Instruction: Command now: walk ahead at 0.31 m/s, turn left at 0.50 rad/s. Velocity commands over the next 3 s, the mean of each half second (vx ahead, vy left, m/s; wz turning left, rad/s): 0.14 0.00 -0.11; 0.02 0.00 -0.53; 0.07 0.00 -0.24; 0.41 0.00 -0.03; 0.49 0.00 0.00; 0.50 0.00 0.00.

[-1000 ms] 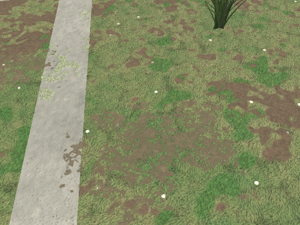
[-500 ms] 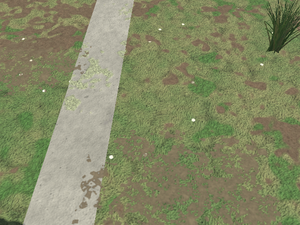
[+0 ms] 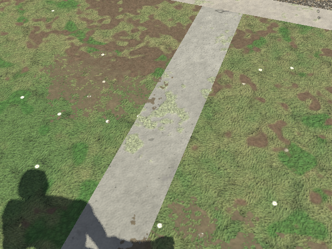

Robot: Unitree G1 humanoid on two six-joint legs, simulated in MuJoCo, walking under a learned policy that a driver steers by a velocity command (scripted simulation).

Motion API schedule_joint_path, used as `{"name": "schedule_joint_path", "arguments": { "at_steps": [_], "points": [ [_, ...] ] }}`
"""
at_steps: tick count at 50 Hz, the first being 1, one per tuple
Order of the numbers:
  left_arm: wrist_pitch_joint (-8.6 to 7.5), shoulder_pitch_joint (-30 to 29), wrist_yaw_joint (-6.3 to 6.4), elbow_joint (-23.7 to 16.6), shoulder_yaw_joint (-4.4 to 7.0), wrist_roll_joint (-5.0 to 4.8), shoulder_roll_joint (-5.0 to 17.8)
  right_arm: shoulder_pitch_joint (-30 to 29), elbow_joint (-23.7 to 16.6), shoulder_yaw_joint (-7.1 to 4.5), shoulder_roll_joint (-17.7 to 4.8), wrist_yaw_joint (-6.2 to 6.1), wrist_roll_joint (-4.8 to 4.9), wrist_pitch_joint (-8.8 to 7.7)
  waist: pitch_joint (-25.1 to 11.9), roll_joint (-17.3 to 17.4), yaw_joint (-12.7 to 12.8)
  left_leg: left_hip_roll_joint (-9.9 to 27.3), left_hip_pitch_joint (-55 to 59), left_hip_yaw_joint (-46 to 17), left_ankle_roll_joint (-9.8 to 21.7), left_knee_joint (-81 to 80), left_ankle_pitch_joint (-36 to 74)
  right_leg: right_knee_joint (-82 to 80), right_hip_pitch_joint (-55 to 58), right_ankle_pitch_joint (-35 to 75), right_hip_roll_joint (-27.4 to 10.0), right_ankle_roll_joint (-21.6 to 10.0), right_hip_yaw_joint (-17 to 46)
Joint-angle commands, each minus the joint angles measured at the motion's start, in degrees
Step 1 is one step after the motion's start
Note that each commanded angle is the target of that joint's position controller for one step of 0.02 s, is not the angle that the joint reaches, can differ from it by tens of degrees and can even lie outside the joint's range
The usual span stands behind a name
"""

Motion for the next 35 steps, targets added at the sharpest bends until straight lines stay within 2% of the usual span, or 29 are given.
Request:
{"name": "schedule_joint_path", "arguments": {
  "at_steps": [1,3,5,8,9,11,12,13,14,15,16,17,18,20,22,24,27,29,30,31,32,33,34,35],
  "points": [
    [-0.7,-0.78,0.12,-2.2,1.83,-0.08,7.63,0.68,-5.44,-0.78,-1.87,-0.15,-0.32,0.44,-3.12,-8.17,-0.8,3.47,-6.66,-0.72,-1.58,-4.53,3.04,-8.95,7.07,35.73,-15.84,-10.3,9.61],
    [-0.18,-0.23,0.35,-1.03,2.13,-0.43,8.82,-0.4,-6.14,0.11,0.11,-0.01,-0.9,0.43,-5.27,-7.5,-1.03,2.98,-3.66,-0.17,-1.66,-12.52,8.09,-9.07,7.12,39.15,-15.3,-11.21,6.99],
    [0.55,-1.05,0.34,-0.31,1.73,-1.11,8.45,-1.83,-5.83,0.87,1.21,0.55,-1.35,-0.01,-6.92,-7.55,-0.93,2.51,3.24,1.86,-1.28,-22.13,15.38,-9.13,5.19,38.42,-12.94,-10.4,3.59],
    [1.43,1.71,-0.05,1.4,1.94,-2.2,10.35,-7.54,-6.98,0.57,-0.84,1.12,-1.59,-0.64,-6.6,-7.97,1.11,0.1,6.4,3.08,-1.13,-30.72,18.89,-6.79,7.59,34.23,-12.74,-9.41,5.27],
    [1.72,2.07,-0.06,1.77,2.02,-2.48,10.9,-8.5,-7.34,0.38,-1.57,1.19,-1.63,-0.87,-6.34,-8.27,1.07,-0.42,7.04,2.96,-0.7,-33.48,18.51,-5.23,8.63,32.49,-13.09,-9.01,6.62],
    [2.19,1.4,0.13,2.02,1.82,-3.14,10.83,-6.24,-6.44,-0.28,-2.99,1.05,-1.9,-1.45,-6.74,-8.1,-1.12,-1.55,14.09,3.59,0.97,-42.95,24.59,-0.55,8.07,25.5,-11.95,-6.65,8.57],
    [2.03,3.04,0.16,2.3,1.33,-2.77,9.28,-4.7,-6.07,-1.07,-5.66,0.48,-2.37,-1.58,-7.88,-6.69,-1.38,1.19,20.78,1.44,2.62,-45.37,33.91,3.06,5.46,20.3,-9.41,-4.06,8.18],
    [1.49,4.16,0.05,0.86,0.28,-1.0,6.33,-2.03,-6.81,-2.05,-10.35,-0.5,-3.67,-1.32,-13.36,-0.08,-1.01,11.63,32.74,-6.61,6.55,-39.93,57.48,12.17,-2.32,4.57,-5.27,-0.79,5.89],
    [1.67,10.04,0.15,1.29,-1.01,-0.87,3.17,-1.23,-7.16,-2.2,-10.82,-1.0,-3.73,-0.11,-18.96,10.3,-0.66,23.86,41.95,-16.08,16.03,-38.47,65.35,24.74,-13.6,-24.71,-1.33,2.61,3.17],
    [2.54,7.82,0.33,1.18,0.12,-2.22,7.2,0.54,-6.87,-1.57,-8.03,-0.82,-3.14,0.58,-19.78,9.7,-3.28,24.26,38.98,-18.16,18.72,-41.29,58.59,35.0,-17.06,-33.67,-1.5,3.95,5.61],
    [3.59,5.54,0.62,0.25,1.19,-2.85,9.9,-0.57,-6.59,-1.41,-7.53,-0.73,-2.47,0.8,-16.27,7.43,-3.13,21.83,35.96,-15.23,17.32,-43.41,48.56,41.26,-20.7,-31.2,-2.56,4.24,5.73],
    [4.92,5.23,1.28,0.52,1.46,-2.64,9.47,-3.6,-6.74,-1.06,-6.5,-0.84,-2.01,0.74,-13.22,5.51,-1.78,19.64,31.51,-12.24,15.22,-45.36,39.7,43.07,-21.67,-27.37,-3.8,4.73,5.76],
    [6.36,5.75,1.9,0.74,1.76,-2.16,9.3,-7.03,-6.96,-0.79,-5.6,-0.84,-1.79,0.68,-10.38,5.42,-0.39,18.33,25.67,-9.5,13.88,-47.8,32.3,42.78,-20.11,-23.81,-4.74,5.54,6.1],
    [8.35,7.03,2.6,0.39,1.76,-1.86,7.51,-11.44,-6.64,-0.84,-5.28,-0.95,-2.58,0.69,-7.27,6.57,1.95,15.82,15.56,-3.79,12.86,-51.27,25.24,41.68,-14.17,-18.34,-4.52,6.52,4.09],
    [8.95,6.57,2.63,-0.8,1.69,-1.67,6.34,-13.07,-6.11,-0.94,-4.96,-1.24,-2.82,0.58,-6.71,6.94,2.42,15.02,12.76,0.3,12.58,-52.05,22.86,36.96,-11.1,-15.08,-4.69,6.15,2.87],
    [8.96,4.18,1.99,-2.47,1.28,-1.45,5.52,-13.46,-5.44,-1.19,-5.35,-1.6,-2.48,0.53,-7.36,6.88,1.63,15.54,13.38,2.28,12.45,-51.55,23.09,29.92,-8.52,-12.15,-5.35,5.1,2.47],
    [8.89,3.1,0.66,-4.26,1.57,-1.44,6.95,-12.41,-4.19,-1.75,-6.99,-1.88,-1.71,0.96,-8.99,7.13,1.11,17.88,16.33,2.34,11.92,-49.76,23.51,22.88,-5.08,-10.58,-5.07,3.31,1.21],
    [8.91,5.44,-0.12,-4.0,2.01,-1.3,7.23,-13.18,-3.56,-1.94,-7.65,-1.87,-0.62,1.51,-8.89,6.16,2.81,17.5,15.79,4.05,9.31,-46.38,20.02,14.11,0.08,-5.72,-3.49,1.1,-1.14],
    [8.95,7.22,-0.22,-3.28,2.45,-0.98,7.67,-12.28,-2.82,-1.83,-6.82,-1.85,-0.16,1.78,-8.44,4.47,3.21,15.83,14.04,5.85,6.65,-42.89,15.03,9.43,3.54,-3.22,-1.9,-0.55,-1.55],
    [8.92,8.09,0.09,-3.37,3.19,-0.45,9.86,-9.37,-1.46,-1.53,-4.79,-1.65,-0.31,2.18,-5.48,-2.55,2.66,12.04,8.84,9.95,1.99,-34.16,7.28,1.96,6.28,3.1,-3.97,-3.15,4.49],
    [8.88,7.35,1.39,-5.45,4.6,-0.41,16.99,-8.36,-3.13,-0.49,-1.29,-1.24,-2.64,2.36,-3.09,-22.13,-0.01,3.16,-6.28,15.03,-4.71,-15.49,-11.06,-3.52,11.09,19.29,-19.21,-10.51,26.66],
    [7.76,7.75,0.7,-6.97,4.4,1.63,18.54,-15.24,-5.54,-1.15,-3.72,-1.68,-2.47,2.07,-4.19,-19.62,3.9,-1.3,-10.75,4.82,-4.36,-4.89,-16.67,-7.36,6.18,18.58,-23.83,-18.62,34.39],
    [6.49,6.17,0.3,-7.17,4.15,2.15,17.24,-16.25,-5.5,-1.72,-5.34,-2.04,-1.44,2.11,-3.76,-14.15,3.34,-0.31,-11.23,1.52,-3.06,-0.9,-12.13,-8.09,4.93,12.01,-21.17,-16.99,30.99],
    [5.77,2.93,0.57,-7.62,3.89,0.8,15.7,-14.54,-4.45,-2.18,-5.84,-2.41,-1.29,2.27,-3.2,-11.26,1.28,0.67,-11.7,0.31,-2.22,-0.89,-6.1,-7.36,5.11,7.79,-17.87,-13.28,26.91]
  ]
}}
